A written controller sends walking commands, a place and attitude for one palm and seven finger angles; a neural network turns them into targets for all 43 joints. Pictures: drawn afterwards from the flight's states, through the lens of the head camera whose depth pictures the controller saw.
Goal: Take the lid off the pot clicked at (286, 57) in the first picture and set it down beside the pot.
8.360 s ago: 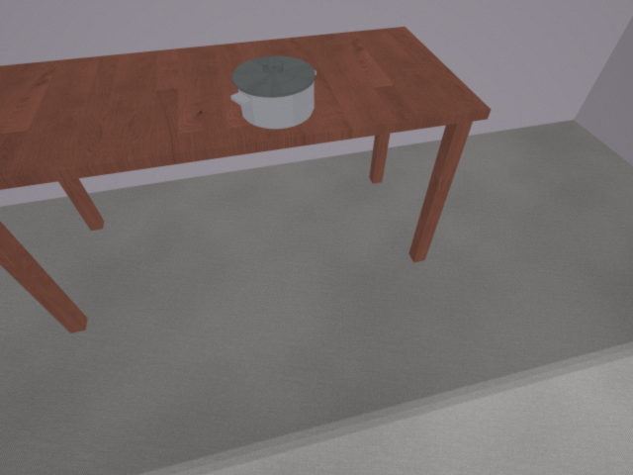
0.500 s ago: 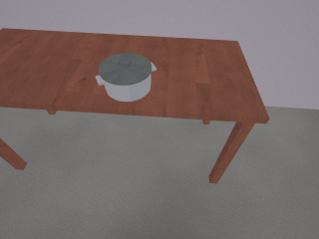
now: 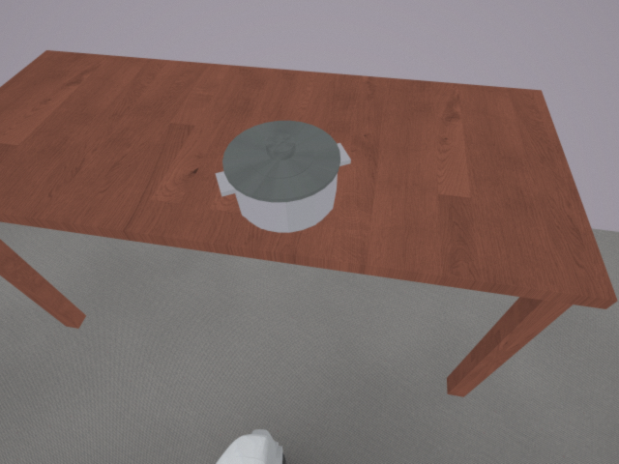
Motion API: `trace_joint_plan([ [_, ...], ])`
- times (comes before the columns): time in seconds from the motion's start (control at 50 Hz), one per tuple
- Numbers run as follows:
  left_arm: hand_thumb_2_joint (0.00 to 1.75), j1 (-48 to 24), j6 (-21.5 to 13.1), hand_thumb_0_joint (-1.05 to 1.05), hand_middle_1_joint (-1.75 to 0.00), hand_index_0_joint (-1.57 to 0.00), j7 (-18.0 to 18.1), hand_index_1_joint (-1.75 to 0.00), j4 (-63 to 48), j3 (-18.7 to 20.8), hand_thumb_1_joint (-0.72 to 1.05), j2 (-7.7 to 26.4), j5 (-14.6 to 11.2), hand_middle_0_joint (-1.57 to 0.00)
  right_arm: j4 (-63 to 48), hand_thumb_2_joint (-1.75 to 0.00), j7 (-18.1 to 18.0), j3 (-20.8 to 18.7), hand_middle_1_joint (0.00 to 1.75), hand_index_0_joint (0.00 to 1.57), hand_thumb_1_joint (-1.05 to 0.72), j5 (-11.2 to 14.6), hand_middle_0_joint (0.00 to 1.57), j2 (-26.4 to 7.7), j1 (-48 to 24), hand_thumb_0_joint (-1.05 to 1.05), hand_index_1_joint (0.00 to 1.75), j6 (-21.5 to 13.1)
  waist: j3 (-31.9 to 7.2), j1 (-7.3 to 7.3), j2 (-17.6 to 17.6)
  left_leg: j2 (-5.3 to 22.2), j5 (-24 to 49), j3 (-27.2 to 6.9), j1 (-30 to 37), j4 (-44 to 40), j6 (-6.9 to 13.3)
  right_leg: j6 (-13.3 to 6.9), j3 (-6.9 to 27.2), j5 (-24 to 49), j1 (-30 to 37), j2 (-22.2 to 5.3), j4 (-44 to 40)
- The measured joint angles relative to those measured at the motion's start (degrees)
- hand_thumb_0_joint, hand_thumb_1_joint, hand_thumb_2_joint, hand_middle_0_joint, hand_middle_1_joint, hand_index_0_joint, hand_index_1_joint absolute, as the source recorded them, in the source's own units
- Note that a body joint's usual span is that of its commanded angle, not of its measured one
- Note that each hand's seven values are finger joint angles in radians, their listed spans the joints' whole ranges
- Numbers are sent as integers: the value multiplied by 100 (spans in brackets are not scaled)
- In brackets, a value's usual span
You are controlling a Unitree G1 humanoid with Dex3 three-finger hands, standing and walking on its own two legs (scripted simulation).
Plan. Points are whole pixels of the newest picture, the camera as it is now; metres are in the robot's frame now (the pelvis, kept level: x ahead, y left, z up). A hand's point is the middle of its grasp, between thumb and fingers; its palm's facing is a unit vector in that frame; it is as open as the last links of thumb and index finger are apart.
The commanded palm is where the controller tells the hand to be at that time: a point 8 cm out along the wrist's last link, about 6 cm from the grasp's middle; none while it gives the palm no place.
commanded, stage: take the last steps up to it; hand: left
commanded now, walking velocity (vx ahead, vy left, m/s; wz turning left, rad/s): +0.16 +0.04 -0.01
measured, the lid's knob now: (280, 146) +0.59 +0.12 +0.05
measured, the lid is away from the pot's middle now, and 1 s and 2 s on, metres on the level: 0.00 0.00 0.00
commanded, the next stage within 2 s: come to a stop and stand still in 0.02 s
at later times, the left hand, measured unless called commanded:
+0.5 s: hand (190, 419) +0.19 +0.22 -0.17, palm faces -0.01 -0.97 -0.25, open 7.3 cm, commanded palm none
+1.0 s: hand out of the picture +0.11 +0.27 -0.17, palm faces -0.04 -0.97 -0.25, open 7.4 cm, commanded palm none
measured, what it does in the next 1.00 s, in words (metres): steps to the left: left foot, then right foot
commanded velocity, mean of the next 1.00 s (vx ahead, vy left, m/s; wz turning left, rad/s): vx -0.09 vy -0.03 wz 0.00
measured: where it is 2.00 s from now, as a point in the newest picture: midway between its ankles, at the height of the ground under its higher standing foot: outside the picture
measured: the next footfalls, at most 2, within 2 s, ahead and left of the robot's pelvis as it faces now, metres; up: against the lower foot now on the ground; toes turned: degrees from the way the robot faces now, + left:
left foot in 0.06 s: +0.14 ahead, +0.13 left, +0.00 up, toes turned +4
right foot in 0.44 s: +0.17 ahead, -0.07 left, +0.00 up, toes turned -4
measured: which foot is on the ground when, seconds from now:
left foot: up 0.00-0.04, down 0.06-0.50, up 0.52-0.74, down 0.76-1.00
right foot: down 0.00-0.06, up 0.08-0.42, down 0.44-1.00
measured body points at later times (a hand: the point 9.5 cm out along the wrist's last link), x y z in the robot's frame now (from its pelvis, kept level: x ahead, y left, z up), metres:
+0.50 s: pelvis +0.11 +0.03 -0.01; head +0.12 +0.02 +0.44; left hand +0.19 +0.27 -0.15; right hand +0.15 -0.20 -0.17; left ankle +0.10 +0.13 -0.74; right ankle +0.13 -0.07 -0.74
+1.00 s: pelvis +0.07 +0.08 -0.01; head +0.07 +0.07 +0.44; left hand +0.12 +0.32 -0.15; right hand +0.11 -0.16 -0.16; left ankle +0.06 +0.16 -0.74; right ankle +0.13 -0.07 -0.74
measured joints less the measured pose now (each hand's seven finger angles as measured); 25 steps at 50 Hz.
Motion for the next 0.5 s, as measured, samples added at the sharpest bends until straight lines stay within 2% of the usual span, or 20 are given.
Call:
trace_joint_plan([
  [0.04, 90, 40, 37, 0, -30, -20, 7, -30, 55, 29, 91, 45, -18, -20, -94, -90, -25, 52, 30, 20, -91, -15, 19, 39, -126, 0, 30, -137, 52, 5, -46, -126, 143, 76, 454, -684, 94, 74, 32, -371, -87, -88, 559],
  [0.06, 90, 50, 75, 0, -30, -20, 4, -30, 77, 41, 91, 67, -42, -20, -150, -90, -55, 63, 30, 20, -91, -39, 19, 50, -167, 0, 30, -227, 52, -31, -30, -138, 74, 62, 583, -765, 165, 13, 38, -592, -317, -124, 1198],
  [0.1, 90, -185, 202, 0, -30, -20, 24, -30, 112, 74, 91, 205, -93, -20, -197, -90, -150, 81, 30, 20, -91, -36, 19, 175, -270, 0, 30, -327, 157, -73, -190, -241, -284, 117, 551, -374, 235, -215, 428, -1000, -1047, -98, 3020],
  [0.14, 90, -442, 269, 1, -30, -20, 45, -30, 85, 114, 91, 315, -114, -20, -188, -90, -231, 116, 30, 20, -91, -21, 20, 268, -266, 0, 30, -357, 136, -65, -248, -268, -381, 191, 745, -445, 263, -358, 618, -890, -1791, 56, 4395],
  [0.18, 90, -713, 286, 1, -30, -20, 46, -30, -15, 143, 91, 409, -107, -20, -139, -90, -298, 155, 30, 20, -91, -21, 20, 351, -201, 0, 30, -365, 67, -87, -279, -315, -291, 240, 1027, -781, 266, -363, 564, -652, -2326, 109, 4778],
  [0.26, 90, -1201, 317, 0, -30, -20, 101, -30, -335, 133, 91, 471, -96, -20, -40, -90, -431, 164, 30, 20, -94, 22, 20, 329, -123, -2, 30, -349, -77, -160, -288, -427, -106, 281, 1500, -1440, 329, -231, 494, -211, -2727, 183, 3773],
  [0.34, 90, -1531, 376, 0, -30, -19, 117, -30, -541, 75, 91, 438, -77, -19, 96, -90, -447, 177, 30, 20, -94, 9, 20, 285, -83, -2, 30, -198, -160, -259, -221, -471, -165, 269, 1748, -1585, 319, -184, 484, 31, -2559, 276, 2664],
  [0.4, 90, -1651, 435, 0, -30, -20, 100, -30, -652, 61, 91, 417, -63, -20, 137, -90, -451, 134, 30, 20, -94, 6, 20, 283, -23, -1, 30, -105, -164, -327, -170, -461, -344, 274, 1803, -1416, 283, -222, 487, 336, -2248, 342, 2001],
  [0.44, 90, -1662, 454, 0, -30, -20, 87, -30, -731, 73, 91, 429, -48, -20, 133, -90, -446, 101, 30, 20, -93, 10, 20, 291, 39, -1, 30, -42, -157, -339, -172, -456, -515, 309, 1761, -1187, 238, -304, 536, 790, -2015, 366, 1594],
  [0.5, 90, -1678, 459, 0, -30, -20, 77, -30, -769, 73, 91, 399, -22, -20, 116, -90, -435, 22, 30, 20, -92, 41, 20, 239, 64, -1, 30, 63, -84, -381, 5, -299, -691, 259, 1573, -765, 115, -500, 508, 564, -2003, 514, 1589],
])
